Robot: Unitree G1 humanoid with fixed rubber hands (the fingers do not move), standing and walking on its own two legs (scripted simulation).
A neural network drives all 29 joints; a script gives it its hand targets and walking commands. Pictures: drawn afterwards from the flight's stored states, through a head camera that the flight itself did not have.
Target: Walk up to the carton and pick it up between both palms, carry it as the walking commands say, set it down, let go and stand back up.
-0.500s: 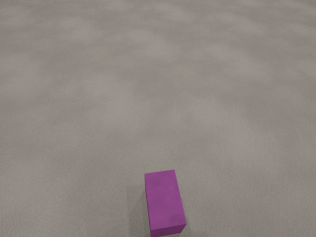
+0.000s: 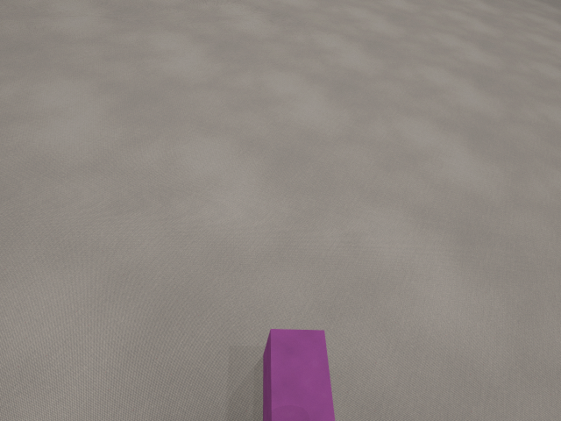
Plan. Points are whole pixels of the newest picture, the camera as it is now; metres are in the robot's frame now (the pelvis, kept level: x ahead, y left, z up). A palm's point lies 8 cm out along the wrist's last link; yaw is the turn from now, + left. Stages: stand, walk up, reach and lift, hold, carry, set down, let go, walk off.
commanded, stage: walk up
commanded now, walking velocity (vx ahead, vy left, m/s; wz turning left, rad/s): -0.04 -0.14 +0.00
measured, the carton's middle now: (294, 388) +0.35 -0.16 -0.67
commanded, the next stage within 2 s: none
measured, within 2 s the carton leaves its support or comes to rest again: neither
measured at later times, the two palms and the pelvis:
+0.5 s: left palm out of the picture -0.01 +0.12 -0.12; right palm out of the picture -0.05 -0.36 -0.17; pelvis -0.06 -0.14 -0.01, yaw -2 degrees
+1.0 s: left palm out of the picture -0.06 -0.06 -0.11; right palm out of the picture -0.05 -0.54 -0.16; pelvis -0.13 -0.29 +0.00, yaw +3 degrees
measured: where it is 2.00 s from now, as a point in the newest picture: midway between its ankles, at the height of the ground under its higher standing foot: outside the picture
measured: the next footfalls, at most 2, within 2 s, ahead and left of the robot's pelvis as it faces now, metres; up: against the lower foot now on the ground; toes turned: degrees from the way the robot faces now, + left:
right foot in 0.40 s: +0.02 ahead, -0.17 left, +0.00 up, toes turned -7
left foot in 0.72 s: -0.09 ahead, -0.02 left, +0.00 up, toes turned +1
